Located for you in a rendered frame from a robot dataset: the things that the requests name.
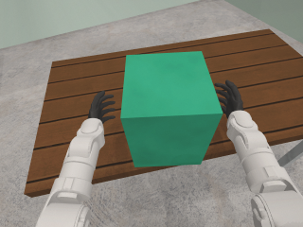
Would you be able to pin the left robot forearm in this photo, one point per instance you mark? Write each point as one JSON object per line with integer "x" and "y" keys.
{"x": 74, "y": 184}

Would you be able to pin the carton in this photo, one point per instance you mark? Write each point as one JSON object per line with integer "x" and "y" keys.
{"x": 170, "y": 109}

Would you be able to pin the robot right hand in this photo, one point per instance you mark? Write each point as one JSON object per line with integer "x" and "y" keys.
{"x": 232, "y": 100}

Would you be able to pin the robot right upper arm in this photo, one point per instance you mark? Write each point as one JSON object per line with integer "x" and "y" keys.
{"x": 277, "y": 209}

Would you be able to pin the robot left hand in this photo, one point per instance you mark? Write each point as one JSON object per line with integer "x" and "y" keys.
{"x": 97, "y": 106}

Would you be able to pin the robot left upper arm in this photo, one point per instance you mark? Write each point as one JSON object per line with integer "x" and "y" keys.
{"x": 65, "y": 215}

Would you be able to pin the table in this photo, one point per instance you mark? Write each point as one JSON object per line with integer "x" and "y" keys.
{"x": 267, "y": 72}

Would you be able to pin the right robot forearm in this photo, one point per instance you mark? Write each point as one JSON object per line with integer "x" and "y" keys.
{"x": 263, "y": 172}

